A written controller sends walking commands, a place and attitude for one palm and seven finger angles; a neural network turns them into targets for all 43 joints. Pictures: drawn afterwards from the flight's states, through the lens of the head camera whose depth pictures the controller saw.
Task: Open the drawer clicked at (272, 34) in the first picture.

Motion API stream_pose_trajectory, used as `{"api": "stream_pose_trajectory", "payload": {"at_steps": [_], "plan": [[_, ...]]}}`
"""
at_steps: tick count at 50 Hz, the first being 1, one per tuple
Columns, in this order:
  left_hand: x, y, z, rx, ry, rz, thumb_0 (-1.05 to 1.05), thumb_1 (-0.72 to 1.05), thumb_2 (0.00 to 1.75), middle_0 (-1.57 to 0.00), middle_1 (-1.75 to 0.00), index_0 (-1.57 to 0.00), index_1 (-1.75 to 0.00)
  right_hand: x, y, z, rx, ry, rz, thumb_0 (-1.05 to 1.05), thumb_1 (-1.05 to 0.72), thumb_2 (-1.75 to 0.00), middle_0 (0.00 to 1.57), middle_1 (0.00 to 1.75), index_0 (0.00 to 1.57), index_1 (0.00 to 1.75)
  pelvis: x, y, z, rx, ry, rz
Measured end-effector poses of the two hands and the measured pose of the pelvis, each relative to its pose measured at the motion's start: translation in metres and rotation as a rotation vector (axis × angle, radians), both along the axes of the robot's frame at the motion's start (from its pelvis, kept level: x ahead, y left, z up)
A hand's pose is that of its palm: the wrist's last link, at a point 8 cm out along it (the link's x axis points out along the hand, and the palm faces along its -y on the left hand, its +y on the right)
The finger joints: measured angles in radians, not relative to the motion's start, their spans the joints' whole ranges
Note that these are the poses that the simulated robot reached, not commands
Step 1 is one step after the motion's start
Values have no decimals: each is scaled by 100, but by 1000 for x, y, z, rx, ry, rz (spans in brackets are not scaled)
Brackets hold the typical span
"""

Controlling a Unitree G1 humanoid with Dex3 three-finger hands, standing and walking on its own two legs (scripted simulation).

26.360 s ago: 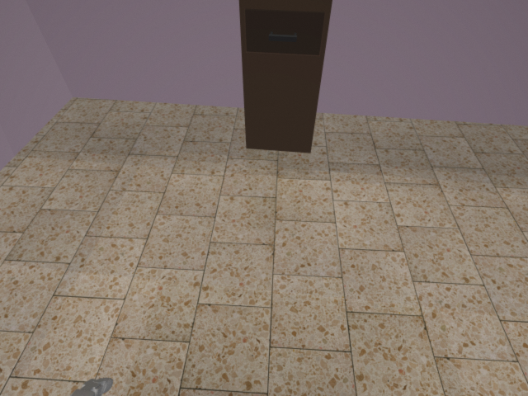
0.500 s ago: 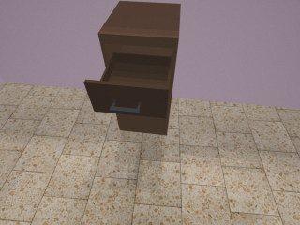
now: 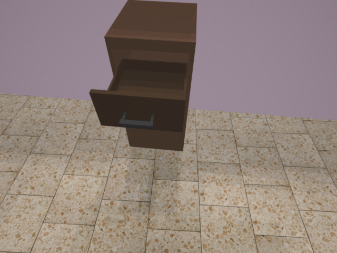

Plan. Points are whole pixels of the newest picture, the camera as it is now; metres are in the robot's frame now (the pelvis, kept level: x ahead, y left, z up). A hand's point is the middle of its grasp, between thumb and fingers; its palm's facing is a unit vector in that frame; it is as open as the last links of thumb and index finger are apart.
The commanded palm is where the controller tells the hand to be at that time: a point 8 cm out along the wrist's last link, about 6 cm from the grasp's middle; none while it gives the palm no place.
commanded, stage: look to check the result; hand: left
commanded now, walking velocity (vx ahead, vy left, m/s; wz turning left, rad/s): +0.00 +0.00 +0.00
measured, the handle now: (137, 120) +0.57 +0.15 -0.10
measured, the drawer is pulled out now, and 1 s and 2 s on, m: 0.30 0.30 0.30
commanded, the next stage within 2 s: stand and wait in 0.46 s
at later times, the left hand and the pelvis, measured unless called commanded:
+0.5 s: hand out of the picture +0.02 +0.17 -0.18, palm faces +0.02 -0.98 -0.19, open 7.4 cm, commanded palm none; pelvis +0.01 +0.00 +0.00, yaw +0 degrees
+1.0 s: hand out of the picture +0.04 +0.19 -0.17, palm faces +0.01 -0.97 -0.23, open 7.4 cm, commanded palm none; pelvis +0.02 +0.00 +0.00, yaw +0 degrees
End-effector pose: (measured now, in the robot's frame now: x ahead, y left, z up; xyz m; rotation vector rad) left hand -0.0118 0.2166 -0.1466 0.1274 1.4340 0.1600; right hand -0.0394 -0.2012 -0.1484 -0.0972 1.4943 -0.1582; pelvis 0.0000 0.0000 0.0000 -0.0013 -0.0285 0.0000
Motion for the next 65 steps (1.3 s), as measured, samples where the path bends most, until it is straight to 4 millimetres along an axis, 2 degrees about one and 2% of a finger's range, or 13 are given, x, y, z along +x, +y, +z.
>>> {"api": "stream_pose_trajectory", "payload": {"at_steps": [10,21,33,45,65], "plan": [[1,0,0,-1,9,-1,1,91,90,-20,-30,-20,-30,12,2,0,0,-21,0,0,-91,-90,20,30,19,30,3,2,0,1,3,-3],[17,3,0,5,-20,-11,1,91,90,-20,-30,-20,-30,29,-1,0,-8,-55,4,0,-91,-90,20,30,19,30,8,2,0,1,3,-4],[30,8,2,19,-35,-20,1,91,90,-20,-30,-20,-30,37,-8,1,-22,-55,9,0,-91,-90,20,30,19,30,12,1,1,1,6,-5],[43,14,5,36,-49,-29,1,91,90,-20,-30,-20,-30,45,-21,2,-41,-58,19,0,-91,-90,20,30,20,30,15,-1,1,3,8,-2],[75,30,13,86,-114,-58,1,91,90,-20,-30,-20,-30,79,-55,8,-95,-124,48,0,-91,-90,20,30,20,30,18,-8,2,3,7,-4]]}}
